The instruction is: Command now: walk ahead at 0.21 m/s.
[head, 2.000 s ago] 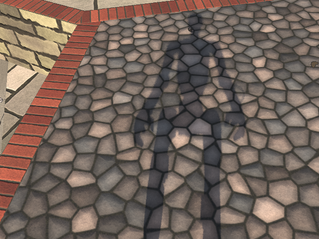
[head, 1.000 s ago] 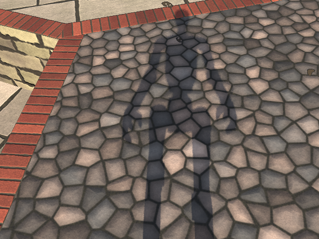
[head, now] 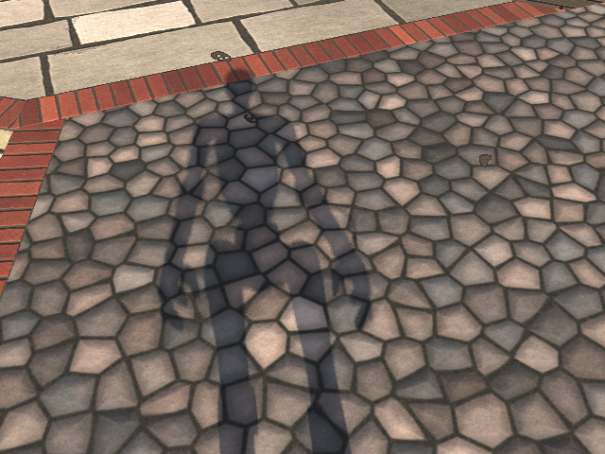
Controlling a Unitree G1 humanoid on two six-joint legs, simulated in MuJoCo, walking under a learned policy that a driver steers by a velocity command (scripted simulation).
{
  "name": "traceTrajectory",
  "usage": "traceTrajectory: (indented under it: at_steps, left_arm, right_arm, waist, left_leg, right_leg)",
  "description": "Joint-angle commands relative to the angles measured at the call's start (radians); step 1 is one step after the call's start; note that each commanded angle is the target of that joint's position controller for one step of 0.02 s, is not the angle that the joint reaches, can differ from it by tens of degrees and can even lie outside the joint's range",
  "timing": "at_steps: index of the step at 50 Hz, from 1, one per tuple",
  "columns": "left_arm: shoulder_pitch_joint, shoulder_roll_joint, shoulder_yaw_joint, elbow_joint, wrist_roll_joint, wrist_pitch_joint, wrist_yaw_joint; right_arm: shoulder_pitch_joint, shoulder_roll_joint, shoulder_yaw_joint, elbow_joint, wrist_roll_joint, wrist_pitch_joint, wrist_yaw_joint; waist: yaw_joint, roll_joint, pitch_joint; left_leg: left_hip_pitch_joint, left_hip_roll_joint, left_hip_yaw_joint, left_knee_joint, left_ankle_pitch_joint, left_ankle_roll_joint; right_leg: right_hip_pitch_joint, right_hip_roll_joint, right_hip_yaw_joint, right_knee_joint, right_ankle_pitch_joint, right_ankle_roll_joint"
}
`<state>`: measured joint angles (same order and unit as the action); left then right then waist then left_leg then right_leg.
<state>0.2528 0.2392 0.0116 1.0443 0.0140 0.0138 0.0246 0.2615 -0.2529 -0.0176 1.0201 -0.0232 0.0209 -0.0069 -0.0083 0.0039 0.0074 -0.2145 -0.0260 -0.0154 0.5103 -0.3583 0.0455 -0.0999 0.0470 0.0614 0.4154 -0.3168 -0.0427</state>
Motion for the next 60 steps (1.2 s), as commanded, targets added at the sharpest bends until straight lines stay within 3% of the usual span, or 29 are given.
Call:
traceTrajectory:
  at_steps: [1,4,6,8,9,10,11,12,13,15,18,22,26,29,31,32,33,34,35,36,38,40,43,48,54,57,58,59,60]
  left_arm:
    - [0.078,0.183,0.048,-0.006,0.004,-0.007,0.001]
    - [0.049,0.175,0.055,-0.015,0.007,-0.032,-0.005]
    - [0.001,0.168,0.059,-0.024,-0.003,-0.042,-0.011]
    - [-0.032,0.136,0.054,-0.043,0.004,-0.048,-0.015]
    - [-0.051,0.054,0.029,-0.076,0.0,-0.058,-0.024]
    - [-0.073,0.077,0.035,-0.107,0.012,-0.064,-0.029]
    - [-0.073,0.115,0.044,-0.104,0.025,-0.066,-0.035]
    - [-0.066,0.1,0.041,-0.092,0.019,-0.071,-0.048]
    - [-0.051,0.082,0.037,-0.08,0.015,-0.078,-0.056]
    - [-0.049,0.08,0.037,-0.072,0.027,-0.073,-0.067]
    - [-0.11,0.064,0.033,-0.097,0.025,-0.059,-0.068]
    - [-0.285,0.036,0.016,-0.174,0.018,-0.054,-0.068]
    - [-0.368,0.027,0.004,-0.223,0.006,-0.056,-0.063]
    - [-0.243,0.07,0.022,-0.204,0.007,-0.066,-0.044]
    - [0.046,0.111,0.049,-0.112,0.008,-0.08,-0.026]
    - [0.196,0.175,0.071,-0.08,0.031,-0.084,-0.014]
    - [0.226,0.259,0.09,-0.081,0.054,-0.082,-0.016]
    - [0.168,0.217,0.09,-0.08,0.004,-0.071,-0.03]
    - [0.04,0.159,0.075,-0.102,-0.009,-0.074,-0.031]
    - [-0.016,0.094,0.06,-0.109,-0.006,-0.084,-0.036]
    - [-0.016,0.027,0.037,-0.08,0.0,-0.103,-0.031]
    - [0.042,0.04,0.037,-0.052,0.0,-0.121,-0.029]
    - [0.101,0.076,0.041,-0.033,-0.003,-0.129,-0.026]
    - [0.195,0.069,0.031,-0.015,-0.006,-0.123,-0.025]
    - [0.286,0.078,0.029,0.02,0.009,-0.113,-0.01]
    - [0.242,0.102,0.035,0.018,0.015,-0.11,-0.002]
    - [0.229,0.11,0.037,0.017,0.015,-0.107,-0.003]
    - [0.207,0.107,0.035,0.009,0.007,-0.106,-0.005]
    - [0.222,0.053,0.019,-0.03,-0.017,-0.11,-0.013]
  right_arm:
    - [-0.104,-0.058,-0.01,-0.086,-0.015,-0.025,0.011]
    - [-0.081,-0.086,-0.021,-0.097,-0.006,-0.055,0.025]
    - [-0.009,-0.064,-0.022,-0.079,0.003,-0.069,0.027]
    - [0.194,-0.078,-0.037,0.0,0.002,-0.077,0.014]
    - [0.316,-0.162,-0.056,0.018,-0.012,-0.087,0.002]
    - [0.389,-0.223,-0.07,0.049,0.0,-0.083,0.008]
    - [0.282,-0.174,-0.057,0.024,-0.002,-0.08,0.008]
    - [0.184,-0.132,-0.046,-0.013,0.0,-0.089,0.012]
    - [0.142,-0.113,-0.04,-0.028,0.001,-0.099,0.013]
    - [0.149,-0.082,-0.028,-0.022,0.004,-0.115,0.008]
    - [0.251,-0.062,-0.017,0.025,0.012,-0.124,0.005]
    - [0.284,-0.048,-0.006,0.042,0.008,-0.119,-0.001]
    - [0.295,-0.063,-0.005,0.058,0.005,-0.121,-0.007]
    - [0.243,-0.088,-0.011,0.057,0.007,-0.124,-0.011]
    - [0.203,-0.107,-0.018,0.048,0.008,-0.113,-0.012]
    - [0.212,-0.078,-0.009,0.027,0.013,-0.112,-0.006]
    - [0.344,0.057,0.011,0.014,0.032,-0.108,0.007]
    - [0.285,-0.06,-0.019,0.02,0.015,-0.104,0.004]
    - [0.177,-0.076,-0.027,-0.02,0.009,-0.107,0.005]
    - [0.12,-0.067,-0.026,-0.035,0.007,-0.114,0.009]
    - [0.121,-0.031,-0.026,-0.032,-0.01,-0.093,0.019]
    - [0.14,0.002,-0.022,-0.029,-0.014,-0.074,0.029]
    - [0.018,-0.009,-0.026,-0.075,-0.018,-0.057,0.036]
    - [-0.201,0.001,-0.015,-0.152,-0.003,-0.061,0.042]
    - [-0.341,-0.009,-0.01,-0.21,0.0,-0.072,0.037]
    - [-0.241,-0.037,-0.025,-0.191,0.0,-0.086,0.026]
    - [-0.119,-0.055,-0.037,-0.152,-0.001,-0.092,0.018]
    - [0.055,-0.084,-0.053,-0.096,-0.013,-0.102,0.008]
    - [0.219,-0.176,-0.079,-0.067,-0.041,-0.107,-0.005]
  waist:
    - [0.051,-0.162,0.183]
    - [0.02,-0.127,0.143]
    - [-0.033,-0.125,0.132]
    - [-0.11,-0.02,0.097]
    - [-0.151,0.223,0.046]
    - [-0.138,0.291,0.057]
    - [-0.067,0.143,0.133]
    - [-0.024,0.064,0.165]
    - [-0.001,0.048,0.153]
    - [0.005,0.051,0.106]
    - [-0.006,0.065,0.087]
    - [-0.035,0.076,0.123]
    - [-0.042,0.099,0.138]
    - [0.033,0.104,0.063]
    - [0.155,0.087,-0.085]
    - [0.196,0.019,-0.181]
    - [0.1,-0.202,-0.287]
    - [0.117,-0.08,-0.266]
    - [0.066,-0.062,-0.08]
    - [0.048,-0.016,-0.001]
    - [-0.018,-0.008,0.047]
    - [-0.036,-0.031,0.038]
    - [-0.028,-0.031,0.076]
    - [0.03,-0.044,0.094]
    - [0.071,-0.067,0.1]
    - [0.005,-0.085,0.05]
    - [-0.045,-0.083,-0.012]
    - [-0.12,-0.061,-0.099]
    - [-0.154,0.052,-0.231]
  left_leg:
    - [-0.244,0.018,0.043,0.192,-0.057,0.016]
    - [-0.264,0.057,0.027,0.202,-0.081,0.027]
    - [-0.047,0.031,0.076,0.037,0.008,0.039]
    - [0.29,0.001,0.055,-0.106,0.032,0.036]
    - [0.409,0.241,-0.327,-0.306,-0.249,0.083]
    - [0.374,0.4,-0.656,-0.43,-0.43,0.157]
    - [0.274,0.402,-0.62,-0.42,-0.451,0.175]
    - [0.208,0.357,-0.518,-0.413,-0.359,0.16]
    - [0.194,0.307,-0.414,-0.419,-0.209,0.142]
    - [0.221,0.247,-0.27,-0.417,0.053,0.117]
    - [0.283,0.221,-0.149,-0.373,0.426,0.122]
    - [0.246,0.187,-0.071,-0.376,0.599,0.124]
    - [0.244,0.204,-0.04,-0.376,0.733,0.122]
    - [0.304,0.226,-0.011,-0.217,1.095,0.1]
    - [0.267,0.202,0.016,0.121,1.111,0.077]
    - [0.083,0.16,0.037,0.392,0.795,0.069]
    - [-0.281,-0.029,0.062,0.795,-0.101,0.032]
    - [-0.39,-0.033,-0.055,0.9,-0.123,0.053]
    - [-0.442,0.035,-0.052,0.868,-0.013,0.062]
    - [-0.407,0.069,-0.047,0.807,0.053,0.063]
    - [-0.289,0.112,-0.048,0.71,0.092,0.05]
    - [-0.264,0.117,-0.029,0.661,0.087,0.031]
    - [-0.37,0.142,0.009,0.558,0.17,0.002]
    - [-0.419,0.125,0.071,0.28,0.341,-0.025]
    - [-0.427,0.075,0.101,0.095,0.323,0.013]
    - [-0.259,0.014,0.119,0.032,0.2,0.064]
    - [-0.125,-0.017,0.128,-0.008,0.19,0.087]
    - [0.109,0.006,0.102,-0.06,0.247,0.118]
    - [0.411,0.248,-0.182,-0.064,0.163,0.19]
  right_leg:
    - [-0.095,-0.318,0.414,-0.32,-0.504,-0.192]
    - [-0.026,-0.304,0.339,-0.299,-0.315,-0.185]
    - [-0.147,-0.24,0.225,-0.24,-0.237,-0.147]
    - [-0.358,-0.145,0.119,-0.04,-0.198,-0.108]
    - [-0.499,-0.023,-0.03,0.297,-0.161,-0.059]
    - [-0.622,0.041,-0.057,0.511,-0.25,-0.059]
    - [-0.642,-0.035,0.005,0.64,-0.179,-0.078]
    - [-0.63,-0.079,0.009,0.662,-0.07,-0.08]
    - [-0.599,-0.105,-0.003,0.649,0.005,-0.069]
    - [-0.569,-0.122,-0.043,0.633,0.098,-0.039]
    - [-0.623,-0.116,-0.096,0.623,0.135,-0.007]
    - [-0.623,-0.091,-0.157,0.439,0.196,0.017]
    - [-0.494,-0.052,-0.196,0.219,0.251,-0.017]
    - [-0.313,0.003,-0.198,0.165,0.207,-0.078]
    - [-0.013,0.023,-0.179,0.071,0.223,-0.12]
    - [0.219,-0.147,0.003,0.052,0.079,-0.161]
    - [0.47,-0.46,0.525,-0.014,0.02,-0.307]
    - [0.395,-0.44,0.679,-0.152,-0.144,-0.331]
    - [0.229,-0.406,0.495,-0.19,-0.182,-0.29]
    - [0.087,-0.362,0.383,-0.231,-0.071,-0.26]
    - [-0.076,-0.266,0.205,-0.265,0.132,-0.187]
    - [-0.099,-0.259,0.141,-0.273,0.269,-0.195]
    - [-0.085,-0.235,0.072,-0.312,0.299,-0.189]
    - [-0.004,-0.191,-0.009,-0.306,0.473,-0.144]
    - [0.207,-0.244,-0.017,-0.237,0.649,-0.15]
    - [0.246,-0.259,-0.042,-0.086,0.961,-0.128]
    - [0.241,-0.246,-0.054,0.051,1.037,-0.116]
    - [0.135,-0.213,-0.084,0.248,0.937,-0.097]
    - [-0.14,-0.142,-0.128,0.566,0.57,-0.067]
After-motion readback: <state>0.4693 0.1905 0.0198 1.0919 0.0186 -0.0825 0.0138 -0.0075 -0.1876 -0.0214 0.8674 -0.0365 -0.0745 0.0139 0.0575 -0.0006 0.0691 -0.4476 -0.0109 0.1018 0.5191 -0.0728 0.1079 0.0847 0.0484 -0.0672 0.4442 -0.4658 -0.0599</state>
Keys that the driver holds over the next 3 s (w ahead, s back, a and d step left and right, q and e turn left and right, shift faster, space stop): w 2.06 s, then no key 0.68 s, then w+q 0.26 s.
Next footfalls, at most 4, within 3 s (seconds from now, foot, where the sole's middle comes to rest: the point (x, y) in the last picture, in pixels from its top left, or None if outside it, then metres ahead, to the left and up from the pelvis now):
0.64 right None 0.44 -0.04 -0.78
1.18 left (259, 374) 0.75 0.13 -0.78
1.74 right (326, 276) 1.05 -0.04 -0.78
2.26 left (271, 209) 1.32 0.12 -0.78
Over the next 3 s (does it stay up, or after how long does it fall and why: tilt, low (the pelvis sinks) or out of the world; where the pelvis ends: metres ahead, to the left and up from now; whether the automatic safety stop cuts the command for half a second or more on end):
stays up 1.27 0.05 0.00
